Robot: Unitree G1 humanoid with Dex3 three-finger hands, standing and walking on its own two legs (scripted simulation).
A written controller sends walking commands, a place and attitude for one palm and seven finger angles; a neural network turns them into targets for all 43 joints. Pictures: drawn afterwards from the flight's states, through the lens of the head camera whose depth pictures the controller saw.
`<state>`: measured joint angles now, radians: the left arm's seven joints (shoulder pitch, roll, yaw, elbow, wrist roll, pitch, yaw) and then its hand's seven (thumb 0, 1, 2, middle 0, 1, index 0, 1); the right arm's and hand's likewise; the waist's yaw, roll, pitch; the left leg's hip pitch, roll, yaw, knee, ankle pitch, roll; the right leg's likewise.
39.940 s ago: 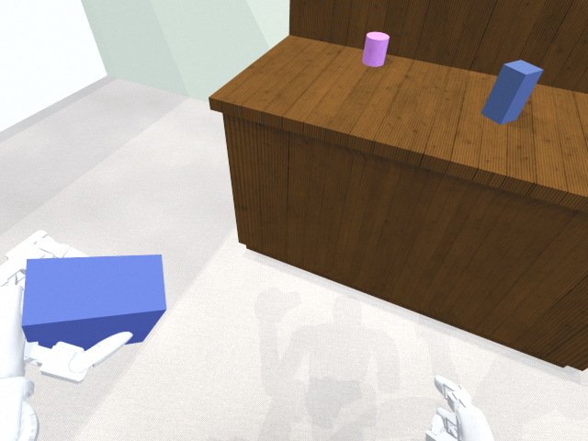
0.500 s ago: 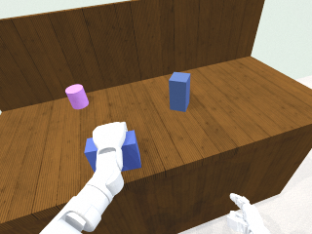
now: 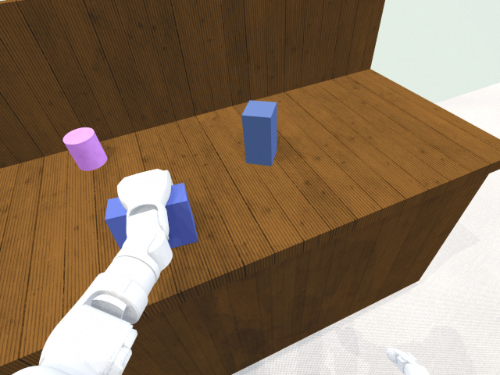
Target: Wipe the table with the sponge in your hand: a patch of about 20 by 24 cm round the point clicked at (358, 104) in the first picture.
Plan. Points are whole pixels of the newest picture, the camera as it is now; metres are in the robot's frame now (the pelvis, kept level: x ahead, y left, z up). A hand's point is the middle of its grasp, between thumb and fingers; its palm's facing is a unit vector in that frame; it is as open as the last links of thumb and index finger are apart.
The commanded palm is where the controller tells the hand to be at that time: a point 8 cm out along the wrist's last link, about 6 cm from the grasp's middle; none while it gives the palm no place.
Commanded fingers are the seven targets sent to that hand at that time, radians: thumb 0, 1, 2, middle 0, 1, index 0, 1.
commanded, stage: wipe forward along the third lane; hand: left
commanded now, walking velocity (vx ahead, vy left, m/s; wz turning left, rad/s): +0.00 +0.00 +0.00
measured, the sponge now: (157, 227) +0.38 +0.21 +0.03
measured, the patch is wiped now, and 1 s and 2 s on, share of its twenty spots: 0.85 0.95 0.95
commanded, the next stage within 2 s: wipe back along the third lane in 0.92 s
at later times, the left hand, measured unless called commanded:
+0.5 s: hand (149, 196) +0.43 +0.22 +0.07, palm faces -0.06 -0.05 -1.00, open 9.9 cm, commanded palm +0.42 +0.24 +0.11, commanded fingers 0.00 0.10 1.30 -1.20 -1.60 -1.20 -1.60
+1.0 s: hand (143, 175) +0.49 +0.25 +0.07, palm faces -0.09 -0.03 -1.00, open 9.9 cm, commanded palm +0.47 +0.25 +0.12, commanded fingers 0.00 0.10 1.30 -1.20 -1.60 -1.20 -1.60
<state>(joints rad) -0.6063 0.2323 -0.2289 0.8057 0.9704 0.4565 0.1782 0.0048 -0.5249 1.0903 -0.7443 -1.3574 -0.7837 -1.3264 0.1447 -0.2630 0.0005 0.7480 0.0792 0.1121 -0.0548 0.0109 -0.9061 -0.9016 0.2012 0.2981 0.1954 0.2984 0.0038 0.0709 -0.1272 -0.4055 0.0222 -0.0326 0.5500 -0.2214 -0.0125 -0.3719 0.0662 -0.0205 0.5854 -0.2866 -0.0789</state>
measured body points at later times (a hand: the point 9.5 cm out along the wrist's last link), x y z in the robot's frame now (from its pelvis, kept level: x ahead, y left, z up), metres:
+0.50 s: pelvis +0.01 +0.02 +0.00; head +0.01 -0.01 +0.45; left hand +0.43 +0.22 +0.12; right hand +0.14 -0.24 -0.12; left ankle +0.04 +0.15 -0.73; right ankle +0.01 -0.07 -0.73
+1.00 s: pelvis +0.02 +0.04 +0.00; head +0.06 +0.04 +0.44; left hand +0.49 +0.25 +0.12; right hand +0.07 -0.22 -0.14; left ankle +0.04 +0.15 -0.73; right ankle +0.01 -0.07 -0.73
